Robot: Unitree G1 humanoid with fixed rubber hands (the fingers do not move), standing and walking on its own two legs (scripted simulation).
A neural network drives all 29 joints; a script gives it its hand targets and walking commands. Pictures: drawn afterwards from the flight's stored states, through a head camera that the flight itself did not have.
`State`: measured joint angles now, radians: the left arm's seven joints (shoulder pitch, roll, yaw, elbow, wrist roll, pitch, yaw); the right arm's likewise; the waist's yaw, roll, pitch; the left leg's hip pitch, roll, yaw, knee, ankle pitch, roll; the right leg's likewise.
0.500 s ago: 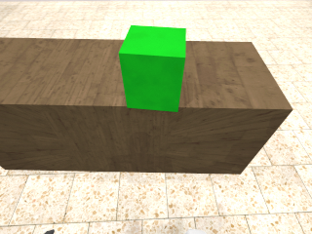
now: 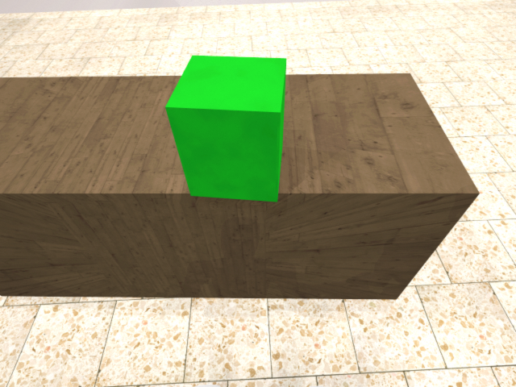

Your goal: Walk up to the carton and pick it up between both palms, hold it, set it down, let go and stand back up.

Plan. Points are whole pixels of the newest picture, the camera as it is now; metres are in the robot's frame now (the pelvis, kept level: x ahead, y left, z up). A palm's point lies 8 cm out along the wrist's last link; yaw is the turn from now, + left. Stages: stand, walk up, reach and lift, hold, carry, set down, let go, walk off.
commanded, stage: walk up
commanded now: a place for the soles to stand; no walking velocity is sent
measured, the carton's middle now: (236, 130) +0.64 +0.07 +0.02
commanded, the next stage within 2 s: none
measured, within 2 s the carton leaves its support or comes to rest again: neither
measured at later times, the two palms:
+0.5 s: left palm (49, 370) +0.17 +0.37 -0.11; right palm (428, 361) +0.18 -0.25 -0.07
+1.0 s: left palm (73, 303) +0.27 +0.34 -0.07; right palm (403, 300) +0.29 -0.26 -0.12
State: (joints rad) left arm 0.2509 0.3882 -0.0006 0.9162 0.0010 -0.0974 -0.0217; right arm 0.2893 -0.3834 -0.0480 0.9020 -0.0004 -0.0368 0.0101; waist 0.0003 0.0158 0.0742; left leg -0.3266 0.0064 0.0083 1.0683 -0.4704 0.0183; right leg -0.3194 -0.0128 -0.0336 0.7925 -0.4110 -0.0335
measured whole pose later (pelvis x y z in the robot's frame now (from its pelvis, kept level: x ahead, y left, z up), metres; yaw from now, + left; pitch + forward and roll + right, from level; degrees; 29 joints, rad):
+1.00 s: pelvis +0.21 +0.03 +0.00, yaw +2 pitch -6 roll +1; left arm 0.25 0.37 0.00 0.86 0.00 -0.06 -0.01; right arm 0.26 -0.39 -0.05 0.84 0.00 -0.04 0.03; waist 0.00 0.06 0.14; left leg -0.30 0.00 0.03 1.11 -0.53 0.03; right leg -0.33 -0.03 -0.03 0.73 -0.29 -0.02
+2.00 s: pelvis +0.23 +0.04 +0.01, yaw +1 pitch -2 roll +1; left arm 0.20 0.37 0.00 0.94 0.00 -0.02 -0.01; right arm 0.24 -0.38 -0.05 0.94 0.00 -0.04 0.02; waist 0.00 -0.01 0.04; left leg -0.30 0.03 0.04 0.70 -0.38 -0.01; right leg -0.39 0.00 0.02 0.72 -0.29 0.00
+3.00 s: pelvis +0.24 +0.03 +0.00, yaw +1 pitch -4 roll +1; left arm 0.07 0.35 0.01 0.43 0.03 0.42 -0.03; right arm 0.11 -0.29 -0.12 0.77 -0.06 -0.15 0.03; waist 0.00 -0.06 0.14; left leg -0.28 0.06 0.04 0.77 -0.43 -0.03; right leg -0.38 0.02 0.01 0.78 -0.34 -0.01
